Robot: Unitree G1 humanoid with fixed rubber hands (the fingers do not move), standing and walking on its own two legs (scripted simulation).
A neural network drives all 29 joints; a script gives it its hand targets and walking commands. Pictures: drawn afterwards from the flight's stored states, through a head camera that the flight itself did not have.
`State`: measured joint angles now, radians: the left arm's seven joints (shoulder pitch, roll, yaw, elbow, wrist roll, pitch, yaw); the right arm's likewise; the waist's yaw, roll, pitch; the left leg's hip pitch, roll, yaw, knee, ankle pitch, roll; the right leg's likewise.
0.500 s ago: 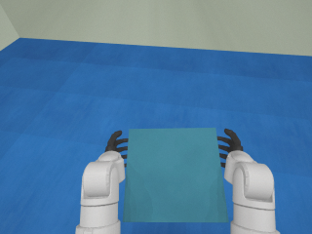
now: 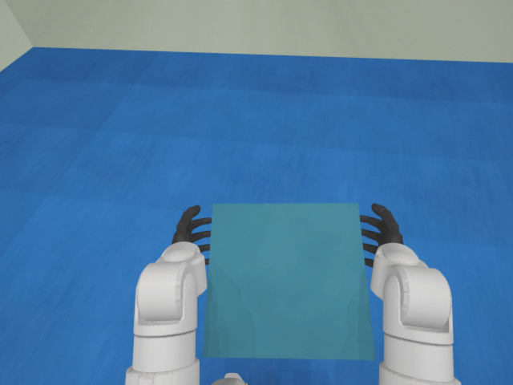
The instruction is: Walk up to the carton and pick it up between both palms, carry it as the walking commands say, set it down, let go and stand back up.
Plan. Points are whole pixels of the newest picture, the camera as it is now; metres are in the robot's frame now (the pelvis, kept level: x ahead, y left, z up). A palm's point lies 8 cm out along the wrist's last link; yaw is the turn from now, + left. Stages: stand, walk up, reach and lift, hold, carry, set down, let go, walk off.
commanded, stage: carry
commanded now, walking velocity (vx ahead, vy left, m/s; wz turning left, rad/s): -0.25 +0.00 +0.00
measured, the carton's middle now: (283, 282) +0.31 +0.01 -0.04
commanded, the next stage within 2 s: none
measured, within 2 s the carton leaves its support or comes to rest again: neither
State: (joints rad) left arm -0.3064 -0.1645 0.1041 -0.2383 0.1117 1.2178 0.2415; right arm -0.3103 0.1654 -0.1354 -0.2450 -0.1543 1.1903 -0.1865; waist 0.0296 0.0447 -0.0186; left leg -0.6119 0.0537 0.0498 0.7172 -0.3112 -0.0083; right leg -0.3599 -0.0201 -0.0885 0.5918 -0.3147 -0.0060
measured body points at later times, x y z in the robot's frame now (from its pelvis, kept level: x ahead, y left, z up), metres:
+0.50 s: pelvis -0.20 +0.01 +0.01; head -0.16 +0.02 +0.46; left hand +0.10 +0.17 +0.07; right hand +0.13 -0.12 +0.08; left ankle -0.12 +0.12 -0.73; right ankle -0.22 -0.12 -0.67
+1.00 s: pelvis -0.41 +0.01 +0.00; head -0.38 +0.02 +0.45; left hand -0.11 +0.15 +0.06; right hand -0.10 -0.14 +0.08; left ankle -0.41 +0.11 -0.73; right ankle -0.32 -0.12 -0.69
